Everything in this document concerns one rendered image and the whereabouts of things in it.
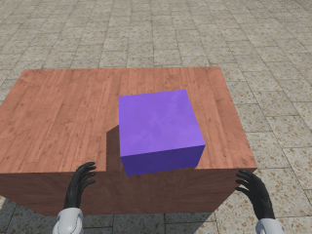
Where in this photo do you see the pedestal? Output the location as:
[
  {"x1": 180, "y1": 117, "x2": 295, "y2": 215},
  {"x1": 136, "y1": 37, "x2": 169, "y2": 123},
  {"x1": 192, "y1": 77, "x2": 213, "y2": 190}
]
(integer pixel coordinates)
[{"x1": 0, "y1": 66, "x2": 258, "y2": 216}]

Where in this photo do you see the robot right hand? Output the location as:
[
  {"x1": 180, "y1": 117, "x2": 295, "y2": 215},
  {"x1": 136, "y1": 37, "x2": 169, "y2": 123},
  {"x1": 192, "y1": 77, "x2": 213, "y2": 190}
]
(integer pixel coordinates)
[{"x1": 235, "y1": 170, "x2": 276, "y2": 220}]

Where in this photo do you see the robot left hand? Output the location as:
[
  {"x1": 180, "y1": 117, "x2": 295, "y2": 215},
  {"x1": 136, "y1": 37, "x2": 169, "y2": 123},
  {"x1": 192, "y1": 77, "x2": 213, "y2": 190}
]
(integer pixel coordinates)
[{"x1": 63, "y1": 162, "x2": 97, "y2": 210}]

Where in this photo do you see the robot right forearm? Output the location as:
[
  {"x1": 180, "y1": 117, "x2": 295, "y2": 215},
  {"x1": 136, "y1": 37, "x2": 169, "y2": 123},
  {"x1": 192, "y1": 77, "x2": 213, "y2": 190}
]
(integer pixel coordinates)
[{"x1": 255, "y1": 217, "x2": 285, "y2": 234}]

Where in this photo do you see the carton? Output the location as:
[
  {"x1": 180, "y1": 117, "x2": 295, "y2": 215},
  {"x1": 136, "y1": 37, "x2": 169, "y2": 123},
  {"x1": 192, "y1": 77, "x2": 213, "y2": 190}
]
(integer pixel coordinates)
[{"x1": 118, "y1": 89, "x2": 206, "y2": 176}]

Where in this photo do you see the robot left forearm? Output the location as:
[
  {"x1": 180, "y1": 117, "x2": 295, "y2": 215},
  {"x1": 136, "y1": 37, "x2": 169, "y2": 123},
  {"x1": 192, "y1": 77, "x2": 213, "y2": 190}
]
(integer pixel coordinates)
[{"x1": 53, "y1": 208, "x2": 84, "y2": 234}]

